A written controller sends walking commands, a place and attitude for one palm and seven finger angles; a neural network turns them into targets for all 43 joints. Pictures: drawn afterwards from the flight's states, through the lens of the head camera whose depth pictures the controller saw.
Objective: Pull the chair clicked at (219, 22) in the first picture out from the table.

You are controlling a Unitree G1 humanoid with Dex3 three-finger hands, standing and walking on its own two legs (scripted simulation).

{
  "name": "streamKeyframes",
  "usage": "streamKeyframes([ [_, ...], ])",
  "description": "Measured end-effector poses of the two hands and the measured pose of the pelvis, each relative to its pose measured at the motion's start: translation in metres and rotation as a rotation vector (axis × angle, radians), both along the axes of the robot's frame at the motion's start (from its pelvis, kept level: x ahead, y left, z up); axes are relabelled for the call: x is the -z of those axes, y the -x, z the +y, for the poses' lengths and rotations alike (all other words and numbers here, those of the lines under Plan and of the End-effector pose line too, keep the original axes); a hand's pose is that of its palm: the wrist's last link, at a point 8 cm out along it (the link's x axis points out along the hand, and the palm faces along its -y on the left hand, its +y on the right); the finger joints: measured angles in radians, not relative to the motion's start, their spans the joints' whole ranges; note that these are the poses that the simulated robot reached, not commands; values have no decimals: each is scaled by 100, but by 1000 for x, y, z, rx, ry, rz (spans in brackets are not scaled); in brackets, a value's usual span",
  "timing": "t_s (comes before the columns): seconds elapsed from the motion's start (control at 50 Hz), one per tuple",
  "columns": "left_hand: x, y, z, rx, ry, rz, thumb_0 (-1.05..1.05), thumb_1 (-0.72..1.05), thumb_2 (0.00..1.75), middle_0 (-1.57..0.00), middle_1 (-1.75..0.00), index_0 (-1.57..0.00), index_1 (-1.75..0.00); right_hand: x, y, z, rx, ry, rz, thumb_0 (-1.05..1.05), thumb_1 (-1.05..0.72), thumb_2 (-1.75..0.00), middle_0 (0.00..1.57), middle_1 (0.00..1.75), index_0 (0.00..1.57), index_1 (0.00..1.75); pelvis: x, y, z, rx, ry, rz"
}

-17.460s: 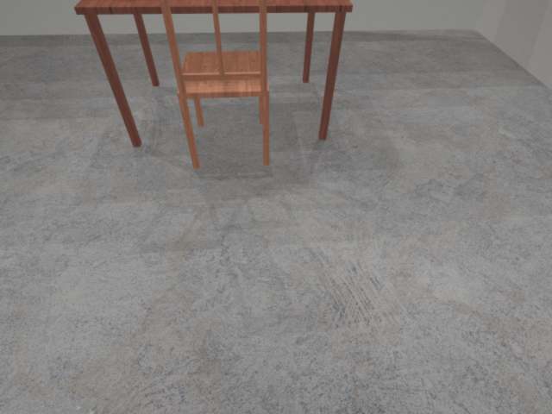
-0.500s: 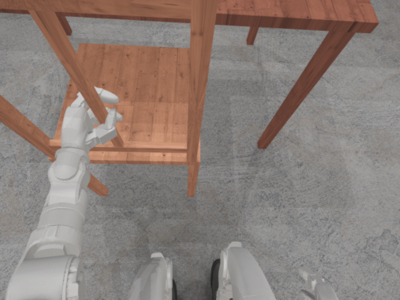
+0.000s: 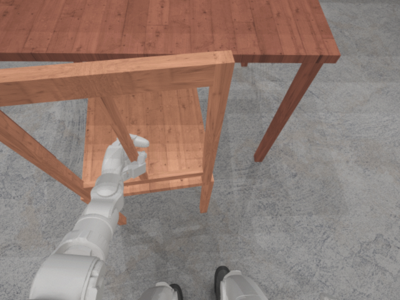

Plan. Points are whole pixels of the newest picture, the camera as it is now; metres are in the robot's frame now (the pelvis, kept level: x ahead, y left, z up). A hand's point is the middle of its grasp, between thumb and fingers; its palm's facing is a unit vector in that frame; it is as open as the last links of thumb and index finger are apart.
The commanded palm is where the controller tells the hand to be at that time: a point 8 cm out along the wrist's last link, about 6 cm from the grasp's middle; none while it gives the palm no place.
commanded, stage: step backward, pulling the chair out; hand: left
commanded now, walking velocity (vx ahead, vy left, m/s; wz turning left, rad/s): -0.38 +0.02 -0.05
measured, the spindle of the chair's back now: (129, 147) +0.43 +0.15 -0.03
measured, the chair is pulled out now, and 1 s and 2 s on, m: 0.08 0.23 0.31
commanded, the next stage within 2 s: none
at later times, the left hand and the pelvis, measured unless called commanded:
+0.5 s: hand (155, 211) +0.29 +0.09 -0.06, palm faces -0.08 -0.98 -0.15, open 5.0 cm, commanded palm +0.30 +0.14 -0.06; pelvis -0.06 +0.00 +0.00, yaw +0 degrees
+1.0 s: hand (149, 232) +0.25 +0.10 -0.06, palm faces -0.05 -0.98 -0.19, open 5.2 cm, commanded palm +0.26 +0.15 -0.05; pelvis -0.12 -0.01 +0.00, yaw +2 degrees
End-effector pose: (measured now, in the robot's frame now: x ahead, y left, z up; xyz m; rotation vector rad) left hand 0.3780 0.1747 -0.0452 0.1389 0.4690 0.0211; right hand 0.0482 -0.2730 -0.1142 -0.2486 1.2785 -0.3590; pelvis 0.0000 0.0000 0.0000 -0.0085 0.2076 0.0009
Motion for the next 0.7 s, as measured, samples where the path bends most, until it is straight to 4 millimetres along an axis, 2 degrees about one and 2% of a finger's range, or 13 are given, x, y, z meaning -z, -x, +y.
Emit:
streamKeyframes([
  [0.16, -2, 35, -23, 11, -10, 21, 0, 74, 77, -29, -111, -49, -144, 11, 12, 6, 2, -59, -61, 1, -91, -90, 20, 30, 20, 30, 1, 24, -11, 6, -17, -41],
  [0.32, -3, 70, -36, 4, -12, 38, 0, 73, 78, -29, -110, -49, -144, 12, 25, -3, -23, -65, -118, 1, -91, -90, 20, 30, 20, 30, 0, 48, -16, -12, -26, -95],
  [0.44, -4, 93, -36, 44, -13, 45, 0, 73, 78, -28, -110, -49, -144, 3, 39, -8, -44, -14, -127, 1, -91, -90, 20, 30, 20, 30, -2, 61, -7, -19, -25, -125],
  [0.52, -4, 105, -33, 70, -20, 39, 0, 72, 79, -28, -111, -49, -144, 1, 43, -4, -48, 1, -149, 1, -91, -90, 20, 30, 20, 30, -1, 66, -3, 6, -30, -141],
  [0.7, -4, 119, -30, 29, -57, 23, 0, 68, 82, -31, -114, -49, -144, 23, 34, 13, -86, -87, -212, 1, -91, -90, 20, 30, 20, 30, 12, 80, -19, 12, -48, -184],
])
